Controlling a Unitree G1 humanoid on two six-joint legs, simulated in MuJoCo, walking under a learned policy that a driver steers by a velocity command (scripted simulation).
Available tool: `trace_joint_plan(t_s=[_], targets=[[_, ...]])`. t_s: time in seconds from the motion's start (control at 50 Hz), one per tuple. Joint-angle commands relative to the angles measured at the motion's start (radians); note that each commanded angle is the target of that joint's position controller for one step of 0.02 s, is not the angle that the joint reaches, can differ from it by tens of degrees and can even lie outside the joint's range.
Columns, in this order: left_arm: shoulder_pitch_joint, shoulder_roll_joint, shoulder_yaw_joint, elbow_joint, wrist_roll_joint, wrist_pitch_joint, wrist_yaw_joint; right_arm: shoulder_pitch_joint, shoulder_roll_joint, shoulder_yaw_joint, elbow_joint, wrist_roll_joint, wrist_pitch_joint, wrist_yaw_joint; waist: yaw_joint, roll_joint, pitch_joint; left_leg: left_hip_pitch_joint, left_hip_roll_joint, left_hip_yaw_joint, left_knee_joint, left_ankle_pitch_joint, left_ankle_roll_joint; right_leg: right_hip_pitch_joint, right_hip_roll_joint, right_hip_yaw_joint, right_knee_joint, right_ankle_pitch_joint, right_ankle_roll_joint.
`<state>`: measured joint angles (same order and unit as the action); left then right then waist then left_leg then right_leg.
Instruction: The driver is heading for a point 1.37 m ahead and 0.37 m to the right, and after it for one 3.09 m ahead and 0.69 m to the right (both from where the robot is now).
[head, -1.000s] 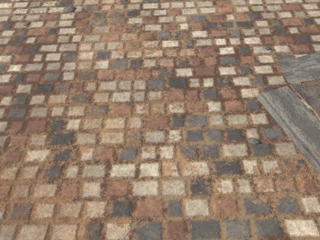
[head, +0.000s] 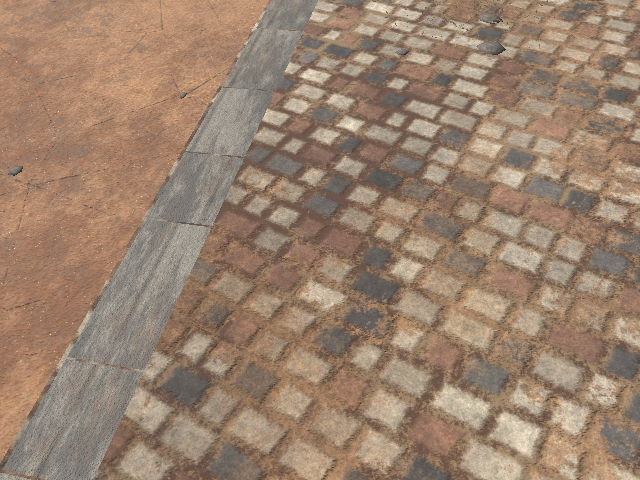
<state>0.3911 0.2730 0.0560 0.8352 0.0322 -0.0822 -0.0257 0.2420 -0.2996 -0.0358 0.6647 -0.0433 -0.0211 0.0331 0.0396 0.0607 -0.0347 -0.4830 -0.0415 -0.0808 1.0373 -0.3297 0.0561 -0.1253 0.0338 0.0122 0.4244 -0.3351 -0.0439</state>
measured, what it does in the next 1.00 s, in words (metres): walks ahead, turning right: left foot, then right foot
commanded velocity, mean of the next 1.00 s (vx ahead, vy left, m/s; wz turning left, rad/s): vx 0.93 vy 0.00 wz -0.54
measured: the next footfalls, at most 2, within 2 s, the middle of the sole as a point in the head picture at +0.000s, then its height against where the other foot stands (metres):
left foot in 0.28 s outside the picture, level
right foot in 0.76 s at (437, 390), level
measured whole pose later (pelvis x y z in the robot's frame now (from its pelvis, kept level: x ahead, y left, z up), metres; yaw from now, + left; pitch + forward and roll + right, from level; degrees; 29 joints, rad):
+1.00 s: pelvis +0.77 -0.17 -0.01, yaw -36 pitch +0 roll -1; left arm 0.44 0.28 0.05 0.89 0.01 -0.07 -0.01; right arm 0.13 -0.24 0.01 0.68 -0.05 -0.05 0.03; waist 0.03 0.02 0.04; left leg -0.71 0.19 -0.04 1.05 -0.16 -0.01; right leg -0.04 0.21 0.01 0.34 -0.29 -0.19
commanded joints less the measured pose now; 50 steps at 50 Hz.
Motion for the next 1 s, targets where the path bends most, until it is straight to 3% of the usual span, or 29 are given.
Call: trace_joint_plan(t_s=[0.02,0.12,0.18,0.22,0.26,0.28,0.3,0.32,0.34,0.36,0.38,0.42,0.48,0.5,0.52,0.56,0.6,0.64,0.68,0.72,0.74,0.76,0.78,0.8,0.82,0.84,0.88,0.92,1.0], targets=[[0.034,0.128,0.021,-0.027,-0.007,-0.009,0.006,-0.148,-0.081,-0.023,-0.099,-0.021,-0.017,0.037,0.019,-0.199,0.136,-0.376,0.082,0.031,0.063,0.129,-0.023,0.136,-0.228,0.336,-0.329,-0.213,-0.118],[0.125,0.102,0.011,0.022,-0.018,-0.017,0.007,-0.323,-0.039,0.005,-0.142,-0.001,-0.014,0.047,0.061,-0.169,0.187,-0.315,0.091,0.141,-0.197,0.236,-0.045,0.103,-0.183,0.192,-0.385,0.114,-0.132],[0.152,0.144,0.015,0.052,-0.018,-0.018,0.021,-0.382,-0.033,0.016,-0.164,0.004,-0.021,0.046,0.058,-0.186,0.187,-0.192,0.068,0.16,-0.349,0.235,-0.03,0.124,-0.226,0.192,-0.388,0.39,-0.145],[0.126,0.174,0.018,0.061,-0.021,-0.015,0.027,-0.334,-0.051,0.012,-0.15,0.002,-0.025,0.03,0.01,-0.189,0.151,-0.049,0.029,0.164,-0.418,0.182,-0.005,0.141,-0.238,0.167,-0.303,0.673,-0.134],[0.11,0.213,0.023,0.074,-0.019,-0.014,0.027,-0.102,-0.111,-0.016,-0.079,0.006,-0.031,-0.005,-0.113,-0.195,0.003,0.286,-0.036,0.16,-0.433,0.095,0.024,0.101,-0.235,0.139,-0.011,1.077,-0.108],[0.063,0.222,0.025,0.064,-0.023,-0.015,0.025,0.108,-0.147,-0.035,-0.015,0.006,-0.037,-0.025,-0.227,-0.164,-0.099,0.569,0.007,0.119,-0.476,0.12,0.034,-0.045,-0.195,0.12,0.24,0.971,-0.091],[0.064,0.14,0.008,0.031,-0.017,-0.021,0.021,0.284,-0.237,-0.062,0.015,-0.019,-0.042,-0.046,-0.274,-0.033,-0.253,0.822,0.244,-0.126,-0.51,-0.257,0.04,-0.243,-0.11,0.09,0.575,0.586,-0.094],[0.14,-0.004,-0.02,-0.02,-0.056,-0.019,0.014,0.271,-0.3,-0.073,0.017,-0.045,-0.045,-0.041,-0.176,0.242,-0.373,0.918,0.502,-0.631,-0.726,-0.706,0.086,-0.494,0.012,0.089,0.87,-0.133,-0.086],[0.025,0.102,0.002,-0.023,-0.046,-0.006,0.016,0.168,-0.219,-0.06,0.008,-0.025,-0.042,-0.039,-0.167,0.122,-0.217,0.748,0.471,-0.703,-0.836,-0.707,0.064,-0.572,-0.026,0.108,0.945,-0.04,-0.101],[-0.031,0.118,0.012,-0.035,-0.04,0.003,0.008,0.091,-0.149,-0.044,0.014,-0.018,-0.044,-0.039,-0.129,0.054,-0.073,0.622,0.436,-0.499,-0.81,-0.511,0.057,-0.594,-0.081,0.088,0.923,0.055,-0.101],[-0.041,0.095,0.007,-0.026,-0.034,0.011,-0.002,0.066,-0.109,-0.038,0.027,-0.017,-0.05,-0.035,-0.104,0.009,-0.01,0.524,0.4,-0.358,-0.822,-0.305,0.06,-0.569,-0.116,0.078,0.891,0.094,-0.092],[-0.037,0.051,0.003,-0.022,-0.011,0.04,-0.02,0.069,-0.063,-0.025,0.063,-0.003,-0.062,-0.038,-0.056,0.044,0.06,0.398,0.343,-0.158,-0.865,-0.162,0.032,-0.538,-0.15,0.065,0.867,0.099,-0.071],[-0.145,0.017,-0.005,-0.079,-0.006,0.076,-0.041,0.093,-0.025,-0.017,0.113,0.025,-0.089,-0.027,-0.032,0.041,0.138,0.361,0.332,0.027,-0.917,0.013,0.014,-0.634,-0.181,0.041,0.866,0.157,-0.055],[-0.182,0.019,-0.006,-0.089,-0.005,0.081,-0.046,0.095,-0.007,-0.014,0.126,0.027,-0.093,-0.027,-0.029,0.017,0.153,0.356,0.287,0.117,-0.928,0.081,-0.008,-0.654,-0.17,0.022,0.857,0.205,-0.054],[-0.216,0.007,-0.015,-0.12,-0.007,0.082,-0.052,0.091,-0.023,-0.015,0.128,0.022,-0.102,-0.025,-0.016,0.039,0.165,0.323,0.294,0.164,-0.942,0.139,-0.004,-0.652,-0.173,0.006,0.808,0.258,-0.052],[-0.307,0.022,-0.021,-0.16,-0.011,0.081,-0.061,0.094,-0.022,-0.015,0.148,0.015,-0.113,-0.029,-0.009,0.007,0.209,0.32,0.262,0.269,-0.963,0.29,-0.005,-0.659,-0.16,-0.032,0.686,0.346,-0.062],[-0.358,0.035,-0.028,-0.18,-0.013,0.078,-0.073,0.104,-0.056,-0.021,0.16,0.012,-0.116,-0.039,-0.007,-0.038,0.213,0.36,0.244,0.354,-0.983,0.459,-0.019,-0.605,-0.137,-0.101,0.527,0.391,-0.085],[-0.419,0.038,-0.034,-0.207,-0.01,0.071,-0.078,0.139,-0.092,-0.024,0.177,0.018,-0.113,-0.047,-0.01,-0.049,0.22,0.428,0.255,0.403,-0.937,0.854,-0.034,-0.515,-0.082,-0.189,0.385,0.407,-0.12],[-0.353,0.073,-0.025,-0.181,-0.018,0.068,-0.067,0.171,-0.15,-0.036,0.175,0.018,-0.09,-0.062,0.028,-0.004,0.124,0.56,0.264,0.41,-0.782,1.295,-0.044,-0.392,0.01,-0.249,0.344,0.352,-0.148],[-0.082,0.131,0.003,-0.1,-0.033,0.07,-0.048,0.128,-0.218,-0.054,0.136,0.011,-0.056,-0.074,0.153,0.039,-0.05,0.566,0.3,0.391,-0.401,1.59,-0.031,-0.115,0.094,-0.228,0.381,0.202,-0.185],[0.089,0.175,0.028,-0.059,-0.02,0.06,-0.03,0.09,-0.231,-0.059,0.117,0.005,-0.042,-0.066,0.227,0.04,-0.094,0.449,0.324,0.35,-0.132,1.401,-0.015,0.083,0.089,-0.147,0.289,0.152,-0.223],[0.143,0.224,0.06,-0.027,-0.024,0.063,0.0,0.086,-0.177,-0.053,0.132,-0.004,-0.035,-0.048,0.22,-0.059,-0.085,0.256,0.202,0.339,0.227,0.675,-0.029,0.249,0.045,-0.019,0.228,0.065,-0.246],[0.019,0.327,0.077,-0.047,0.008,0.079,0.012,0.16,-0.013,-0.013,0.061,-0.005,-0.048,-0.031,0.029,-0.314,-0.056,-0.2,0.026,0.262,0.613,-0.201,-0.082,0.433,-0.178,0.424,0.185,0.146,-0.357],[0.041,0.352,0.092,-0.078,-0.002,0.085,0.01,0.065,-0.06,-0.007,-0.023,0.008,-0.076,-0.037,0.08,-0.189,-0.213,-0.327,0.023,0.043,0.648,-0.129,-0.065,0.505,-0.269,0.744,-0.054,-0.054,-0.438],[0.028,0.304,0.085,-0.067,-0.003,0.08,0.019,0.012,-0.085,-0.004,-0.023,0.011,-0.096,-0.038,0.061,-0.075,-0.084,-0.373,0.078,0.02,0.573,-0.041,-0.05,0.39,-0.289,0.746,-0.179,-0.145,-0.384],[-0.013,0.24,0.07,-0.056,-0.006,0.07,0.023,0.028,-0.094,-0.002,0.002,0.013,-0.101,-0.038,0.001,0.017,0.028,-0.319,0.129,0.032,0.462,0.032,-0.041,0.22,-0.268,0.649,-0.207,-0.104,-0.331],[-0.08,0.163,0.041,-0.061,-0.011,0.036,0.033,0.058,-0.07,0.009,0.027,-0.013,-0.069,-0.033,-0.079,0.043,0.081,-0.166,0.187,0.025,0.337,0.048,-0.059,-0.028,-0.184,0.469,-0.217,0.032,-0.285],[-0.065,0.126,0.022,-0.042,-0.023,0.001,0.03,0.049,-0.04,0.017,0.032,-0.023,-0.034,-0.016,-0.099,0.034,0.106,-0.114,0.222,0.039,0.209,0.037,-0.086,-0.15,-0.126,0.356,-0.252,0.091,-0.271],[0.032,0.13,0.022,-0.008,-0.031,-0.035,0.008,-0.172,-0.01,0.036,-0.03,0.011,-0.03,0.004,-0.009,-0.033,0.181,-0.163,0.21,0.145,-0.146,0.325,-0.052,-0.108,-0.047,0.129,-0.317,0.512,-0.168]])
